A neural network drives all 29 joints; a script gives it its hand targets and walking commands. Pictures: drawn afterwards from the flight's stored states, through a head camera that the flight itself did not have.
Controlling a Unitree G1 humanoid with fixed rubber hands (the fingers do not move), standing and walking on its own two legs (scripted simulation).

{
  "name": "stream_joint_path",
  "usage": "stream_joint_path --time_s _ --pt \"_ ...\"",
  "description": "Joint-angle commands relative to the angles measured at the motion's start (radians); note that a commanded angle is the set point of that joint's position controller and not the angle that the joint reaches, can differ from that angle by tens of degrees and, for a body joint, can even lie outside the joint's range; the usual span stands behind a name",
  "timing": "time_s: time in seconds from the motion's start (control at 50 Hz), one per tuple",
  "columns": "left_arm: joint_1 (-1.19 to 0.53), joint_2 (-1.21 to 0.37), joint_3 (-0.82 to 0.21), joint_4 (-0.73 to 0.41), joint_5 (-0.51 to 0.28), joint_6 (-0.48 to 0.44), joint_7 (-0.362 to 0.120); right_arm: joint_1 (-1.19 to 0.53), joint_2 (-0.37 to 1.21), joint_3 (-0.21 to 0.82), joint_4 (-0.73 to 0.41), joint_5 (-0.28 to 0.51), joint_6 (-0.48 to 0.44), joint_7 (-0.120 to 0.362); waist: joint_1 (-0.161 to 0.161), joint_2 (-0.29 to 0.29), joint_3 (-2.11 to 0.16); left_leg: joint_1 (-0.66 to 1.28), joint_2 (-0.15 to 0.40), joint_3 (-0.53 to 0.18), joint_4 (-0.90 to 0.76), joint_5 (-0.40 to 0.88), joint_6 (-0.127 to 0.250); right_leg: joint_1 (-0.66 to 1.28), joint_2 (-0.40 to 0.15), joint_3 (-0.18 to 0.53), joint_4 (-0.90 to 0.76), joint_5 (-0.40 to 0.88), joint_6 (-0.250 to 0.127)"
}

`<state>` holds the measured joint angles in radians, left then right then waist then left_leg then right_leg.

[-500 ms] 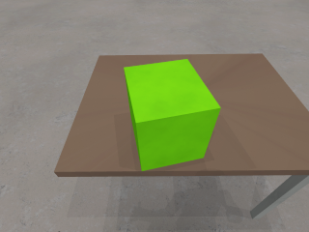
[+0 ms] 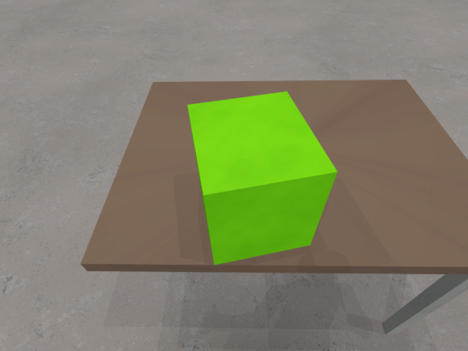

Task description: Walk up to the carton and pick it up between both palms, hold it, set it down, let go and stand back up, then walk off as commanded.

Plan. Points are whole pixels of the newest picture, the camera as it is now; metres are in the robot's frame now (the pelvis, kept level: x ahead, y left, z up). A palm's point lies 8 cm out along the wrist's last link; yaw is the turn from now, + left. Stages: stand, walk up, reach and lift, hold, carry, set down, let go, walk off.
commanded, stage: walk up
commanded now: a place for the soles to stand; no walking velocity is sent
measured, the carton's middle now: (250, 177) +0.44 -0.03 +0.03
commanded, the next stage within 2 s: reach and lift in 0.86 s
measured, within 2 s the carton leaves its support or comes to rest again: neither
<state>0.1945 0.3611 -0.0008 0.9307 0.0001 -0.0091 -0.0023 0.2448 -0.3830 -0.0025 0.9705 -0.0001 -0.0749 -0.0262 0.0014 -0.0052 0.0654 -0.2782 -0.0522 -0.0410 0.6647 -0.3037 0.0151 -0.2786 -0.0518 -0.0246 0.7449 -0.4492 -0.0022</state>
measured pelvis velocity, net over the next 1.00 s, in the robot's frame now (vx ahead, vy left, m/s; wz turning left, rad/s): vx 0.01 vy -0.01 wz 0.00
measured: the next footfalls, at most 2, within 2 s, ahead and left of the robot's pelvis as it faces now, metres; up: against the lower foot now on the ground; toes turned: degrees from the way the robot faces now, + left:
none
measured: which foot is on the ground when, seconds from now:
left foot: down 0.00-1.00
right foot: down 0.00-1.00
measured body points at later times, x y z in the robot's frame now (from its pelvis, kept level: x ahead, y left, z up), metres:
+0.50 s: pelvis +0.02 +0.00 +0.00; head +0.02 +0.00 +0.45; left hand +0.10 +0.30 -0.12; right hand +0.09 -0.31 -0.12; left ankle +0.04 +0.12 -0.72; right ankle +0.01 -0.12 -0.72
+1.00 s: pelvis +0.01 -0.01 -0.01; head +0.04 +0.00 +0.44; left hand +0.13 +0.29 -0.12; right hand +0.12 -0.31 -0.12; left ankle +0.04 +0.12 -0.72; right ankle +0.01 -0.12 -0.72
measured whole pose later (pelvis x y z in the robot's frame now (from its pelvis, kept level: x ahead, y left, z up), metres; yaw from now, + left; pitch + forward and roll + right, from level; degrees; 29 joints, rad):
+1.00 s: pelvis +0.01 -0.01 -0.01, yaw +0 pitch -3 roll +0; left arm 0.14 0.36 0.00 0.70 0.00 0.32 0.02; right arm 0.10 -0.35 -0.06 1.04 0.00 -0.16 0.05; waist 0.00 -0.01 0.12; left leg -0.34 -0.02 -0.03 0.74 -0.35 -0.01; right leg -0.29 -0.01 -0.03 0.76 -0.41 -0.01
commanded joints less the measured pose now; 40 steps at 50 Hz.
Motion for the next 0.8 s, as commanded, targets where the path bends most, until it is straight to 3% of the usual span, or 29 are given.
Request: stream_joint_path --time_s 0.0,0.04,0.06,0.1,0.12,0.14,0.16,0.2,0.24,0.26,0.28,0.3,0.32,0.34,0.38,0.4,0.44,0.48,0.54,0.66,0.76,0.78 --pt "-0.041 0.228 0.097 -0.079 0.002 -0.006 -0.01 -0.019 -0.299 -0.089 -0.073 -0.024 -0.024 -0.002 0.009 0.091 0.007 0.027 0.324 -0.498 -0.318 -0.011 0.231 -0.157 0.009 0.072 0.053 -0.161 -0.052" --pt "0.016 0.203 0.092 -0.054 0.003 -0.021 -0.011 -0.065 -0.275 -0.084 -0.082 -0.015 -0.015 0.002 0.034 0.092 -0.028 0.002 0.249 -0.358 -0.249 0.101 0.162 -0.03 0.012 0.034 -0.129 0.03 -0.059" --pt "0.046 0.208 0.094 -0.041 0.007 -0.028 -0.007 -0.082 -0.25 -0.08 -0.086 -0.009 -0.011 0.006 0.046 0.059 -0.063 -0.047 0.22 -0.299 -0.197 0.158 0.125 0.078 0.004 0.041 -0.207 0.113 -0.065" --pt "0.045 0.272 0.108 -0.038 0.021 -0.04 0.002 -0.107 -0.192 -0.062 -0.098 0.008 -0.009 0.006 0.053 -0.062 -0.059 -0.18 0.082 -0.129 -0.011 0.167 0.041 0.184 -0.129 0.226 -0.341 0.165 -0.124" --pt "0.053 0.292 0.111 -0.032 0.015 -0.046 0.004 -0.113 -0.162 -0.056 -0.098 0.008 -0.005 0.007 0.056 -0.114 -0.054 -0.214 0.001 -0.027 0.092 0.058 0.008 0.2 -0.222 0.332 -0.412 0.127 -0.179" --pt "0.031 0.305 0.11 -0.036 0.014 -0.045 0.001 -0.077 -0.17 -0.057 -0.087 0.003 0.004 0.005 0.033 -0.148 -0.014 -0.22 0.002 0.025 0.119 -0.162 0.009 0.154 -0.293 0.378 -0.445 0.095 -0.221" --pt "0.001 0.308 0.109 -0.043 0.017 -0.044 -0.002 -0.047 -0.198 -0.066 -0.073 -0.002 0.004 0.005 0.02 -0.165 0.0 -0.186 0.024 0.037 0.143 -0.257 0.014 0.108 -0.327 0.385 -0.434 0.125 -0.252" --pt "-0.044 0.295 0.101 -0.052 0.014 -0.038 -0.005 -0.015 -0.204 -0.067 -0.062 -0.005 -0.004 0.011 -0.006 -0.156 0.04 -0.108 0.042 0.043 0.069 -0.208 0.027 0.024 -0.276 0.291 -0.415 0.143 -0.214" --pt "-0.087 0.269 0.093 -0.068 0.008 -0.028 -0.006 0.044 -0.201 -0.071 -0.034 -0.01 -0.013 0.016 -0.032 -0.123 0.043 0.025 0.056 0.006 -0.1 0.033 0.033 -0.054 -0.18 0.173 -0.322 0.158 -0.136" --pt "-0.11 0.236 0.086 -0.08 0.005 -0.022 -0.008 0.046 -0.222 -0.076 -0.03 -0.012 -0.02 0.012 -0.037 -0.075 0.028 0.061 0.1 -0.119 -0.177 0.12 0.052 -0.084 -0.101 0.097 -0.209 0.197 -0.086" --pt "-0.113 0.211 0.085 -0.086 -0.001 -0.016 -0.009 0.038 -0.258 -0.083 -0.038 -0.018 -0.028 0.008 -0.031 0.008 0.004 0.082 0.189 -0.305 -0.24 0.153 0.103 -0.111 -0.018 0.037 -0.061 0.182 -0.044" --pt "-0.099 0.19 0.074 -0.073 -0.02 -0.011 -0.003 -0.004 -0.275 -0.076 -0.038 -0.018 -0.025 0.003 -0.002 0.047 -0.031 0.071 0.289 -0.448 -0.29 0.242 0.159 -0.084 0.011 0.037 -0.023 0.099 -0.02" --pt "-0.071 0.198 0.076 -0.055 -0.02 -0.008 -0.001 -0.031 -0.28 -0.074 -0.041 -0.007 -0.023 0.002 0.016 0.053 -0.051 0.047 0.305 -0.448 -0.284 0.235 0.188 -0.023 0.011 0.061 -0.079 0.019 -0.027" --pt "-0.047 0.194 0.077 -0.036 -0.022 -0.012 0.0 -0.081 -0.274 -0.069 -0.046 -0.008 -0.023 0.003 0.033 0.056 -0.057 -0.007 0.289 -0.391 -0.269 0.235 0.182 0.04 0.008 0.06 -0.135 0.026 -0.035" --pt "-0.029 0.207 0.078 -0.02 -0.012 -0.026 -0.001 -0.132 -0.225 -0.051 -0.058 -0.007 -0.014 0.005 0.052 0.046 -0.057 -0.068 0.202 -0.255 -0.204 0.254 0.099 0.135 -0.035 0.091 -0.246 0.172 -0.053" --pt "-0.034 0.229 0.08 -0.016 -0.006 -0.03 -0.001 -0.123 -0.196 -0.046 -0.062 0.001 -0.01 0.006 0.038 0.023 -0.053 -0.089 0.153 -0.187 -0.174 0.255 0.064 0.152 -0.072 0.114 -0.276 0.232 -0.066" --pt "-0.067 0.245 0.084 -0.024 -0.003 -0.033 -0.001 -0.091 -0.19 -0.046 -0.048 0.006 -0.006 0.005 0.004 -0.013 -0.055 -0.031 0.105 -0.124 -0.145 0.245 0.045 0.103 -0.114 0.145 -0.293 0.264 -0.087" --pt "-0.083 0.239 0.078 -0.027 -0.007 -0.028 0.0 -0.085 -0.195 -0.047 -0.042 0.004 -0.007 0.005 0.002 -0.01 -0.076 0.016 0.12 -0.136 -0.158 0.255 0.054 0.093 -0.1 0.115 -0.267 0.276 -0.074" --pt "-0.089 0.219 0.076 -0.019 -0.004 -0.023 0.001 -0.103 -0.208 -0.046 -0.032 -0.001 -0.007 0.005 0.017 -0.019 -0.062 -0.024 0.149 -0.177 -0.186 0.223 0.069 0.109 -0.072 0.094 -0.265 0.195 -0.059" --pt "-0.097 0.236 0.078 -0.012 0.001 -0.023 -0.001 -0.12 -0.199 -0.044 -0.03 -0.004 0.0 0.008 0.009 -0.019 -0.044 -0.04 0.121 -0.149 -0.184 0.166 0.053 0.085 -0.089 0.117 -0.307 0.141 -0.066" --pt "-0.097 0.225 0.075 -0.006 0.0 -0.021 0.0 -0.123 -0.209 -0.046 -0.024 -0.005 0.0 0.007 0.017 0.006 -0.049 -0.038 0.139 -0.175 -0.209 0.165 0.061 0.104 -0.075 0.104 -0.29 0.157 -0.061" --pt "-0.092 0.226 0.074 -0.002 0.001 -0.021 -0.001 -0.127 -0.209 -0.042 -0.017 -0.004 0.0 0.007 0.021 -0.012 -0.054 -0.043 0.138 -0.172 -0.199 0.157 0.062 0.115 -0.076 0.103 -0.297 0.165 -0.057"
